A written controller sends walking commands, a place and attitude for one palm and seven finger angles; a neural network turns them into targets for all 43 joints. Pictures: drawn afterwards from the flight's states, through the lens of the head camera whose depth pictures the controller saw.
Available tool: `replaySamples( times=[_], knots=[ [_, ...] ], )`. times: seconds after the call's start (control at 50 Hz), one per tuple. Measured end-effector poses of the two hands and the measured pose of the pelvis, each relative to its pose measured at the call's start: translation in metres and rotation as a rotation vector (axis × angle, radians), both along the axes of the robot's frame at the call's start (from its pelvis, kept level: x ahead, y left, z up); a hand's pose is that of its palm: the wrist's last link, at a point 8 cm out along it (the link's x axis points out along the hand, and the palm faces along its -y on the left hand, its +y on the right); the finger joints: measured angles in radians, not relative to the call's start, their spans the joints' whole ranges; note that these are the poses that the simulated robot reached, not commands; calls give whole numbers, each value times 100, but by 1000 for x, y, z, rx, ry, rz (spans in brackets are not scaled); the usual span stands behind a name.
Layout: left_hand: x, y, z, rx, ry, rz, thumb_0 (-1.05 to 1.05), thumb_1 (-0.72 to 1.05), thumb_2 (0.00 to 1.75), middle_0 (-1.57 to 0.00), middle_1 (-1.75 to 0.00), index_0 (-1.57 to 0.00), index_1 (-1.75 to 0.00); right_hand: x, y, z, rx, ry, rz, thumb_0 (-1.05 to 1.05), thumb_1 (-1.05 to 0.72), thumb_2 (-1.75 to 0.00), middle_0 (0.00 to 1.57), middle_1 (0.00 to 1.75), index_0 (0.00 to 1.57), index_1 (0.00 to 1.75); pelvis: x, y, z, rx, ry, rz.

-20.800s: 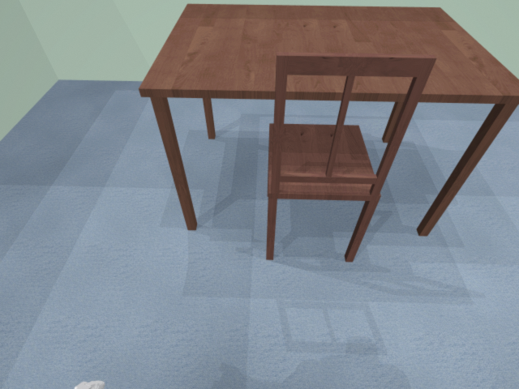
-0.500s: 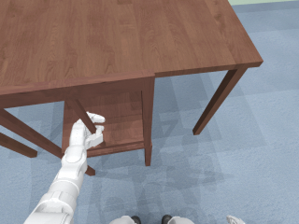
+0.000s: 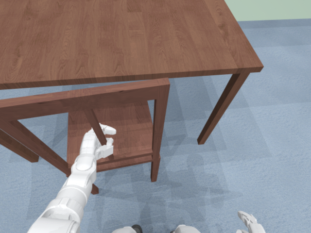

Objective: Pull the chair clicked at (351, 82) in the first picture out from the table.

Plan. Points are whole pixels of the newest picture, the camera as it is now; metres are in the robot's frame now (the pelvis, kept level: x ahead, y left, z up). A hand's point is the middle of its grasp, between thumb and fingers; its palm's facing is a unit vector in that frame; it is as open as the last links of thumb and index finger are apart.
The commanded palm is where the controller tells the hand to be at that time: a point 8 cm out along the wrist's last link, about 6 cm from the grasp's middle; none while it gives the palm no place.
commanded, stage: step backward, pulling the chair out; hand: left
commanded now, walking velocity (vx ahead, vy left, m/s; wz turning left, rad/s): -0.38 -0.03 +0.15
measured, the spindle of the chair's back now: (102, 138) +0.38 +0.16 -0.07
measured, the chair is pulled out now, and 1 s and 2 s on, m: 0.08 0.24 0.40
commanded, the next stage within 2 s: none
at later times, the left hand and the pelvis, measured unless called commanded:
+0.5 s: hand (114, 172) +0.28 +0.11 -0.07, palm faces +0.00 -0.99 -0.16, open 4.9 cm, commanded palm +0.26 +0.16 -0.06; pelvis -0.08 -0.01 +0.00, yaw +4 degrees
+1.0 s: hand (116, 205) +0.19 +0.10 -0.07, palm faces +0.01 -0.98 -0.18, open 4.9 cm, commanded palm +0.18 +0.16 -0.07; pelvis -0.15 -0.02 +0.00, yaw +6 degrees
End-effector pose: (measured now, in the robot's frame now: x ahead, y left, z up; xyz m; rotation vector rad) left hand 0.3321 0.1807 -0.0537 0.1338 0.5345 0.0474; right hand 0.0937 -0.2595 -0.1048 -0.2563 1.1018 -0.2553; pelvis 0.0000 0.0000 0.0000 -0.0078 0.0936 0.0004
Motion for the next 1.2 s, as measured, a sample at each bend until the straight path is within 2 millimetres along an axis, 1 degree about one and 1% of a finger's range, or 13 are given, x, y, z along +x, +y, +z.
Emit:
replaySamples(
  times=[0.08,0.16,0.28,0.36,0.42,0.48,0.58,0.68,0.74,0.86,1.0,1.1,1.2],
  knots=[
    [-13,-3,0,14,-8,19,3,76,81,-28,-111,-50,-145,-14,9,-13,67,11,17,0,-90,-90,20,30,20,30,-10,-12,-3,0,-10,-7],
    [-27,-8,0,20,-3,56,4,75,82,-30,-110,-50,-145,-32,6,-24,112,34,20,0,-90,-90,20,30,20,30,-24,-27,-3,-25,-17,3],
    [-49,-18,1,30,5,72,3,75,81,-31,-109,-50,-145,-60,-25,-27,67,51,-24,0,-90,-90,21,30,20,30,-41,-38,-5,-32,-23,25],
    [-60,-21,3,26,24,52,3,75,80,-29,-109,-50,-145,-71,-47,-21,-20,64,-25,0,-90,-90,20,30,20,30,-50,-30,-4,-18,-15,55],
    [-66,-21,3,23,24,25,2,75,80,-28,-111,-50,-145,-75,-54,-16,-82,65,-10,0,-90,-90,20,30,20,30,-59,-21,-5,-17,-11,87],
    [-72,-20,3,17,23,4,2,75,79,-26,-112,-50,-145,-76,-49,-6,-98,56,-1,0,-90,-90,20,30,20,30,-73,-15,-2,11,-22,74],
    [-85,-19,3,20,12,-17,1,76,79,-24,-114,-50,-145,-78,-25,-2,-46,1,34,0,-90,-90,20,30,20,30,-91,-14,-1,13,-27,56],
    [-102,-20,4,28,6,13,2,76,79,-24,-114,-50,-144,-88,1,-14,72,-17,60,0,-90,-90,20,30,20,30,-101,-25,-3,9,-23,37],
    [-113,-22,5,39,7,34,2,75,80,-26,-113,-50,-145,-99,7,-26,131,-7,63,0,-90,-90,20,30,20,30,-111,-33,-3,-12,-29,25],
    [-136,-30,6,39,20,50,2,75,80,-27,-110,-50,-145,-130,-11,-30,112,31,24,0,-90,-90,21,30,20,30,-131,-41,-1,-4,-31,44],
    [-156,-31,6,38,19,4,1,75,79,-25,-112,-50,-145,-153,-44,-23,-49,54,35,0,-90,-90,20,30,20,30,-154,-24,-5,-1,-29,102],
    [-169,-28,6,38,4,-33,0,75,79,-23,-114,-50,-145,-164,-40,-8,-72,16,29,0,-90,-90,20,30,20,30,-178,-20,-3,23,-45,67],
    [-188,-29,7,46,-26,-18,0,76,78,-21,-115,-50,-144,-177,-24,-12,0,-28,45,0,-90,-90,20,30,20,30,-194,-29,-6,22,-49,54]
  ],
)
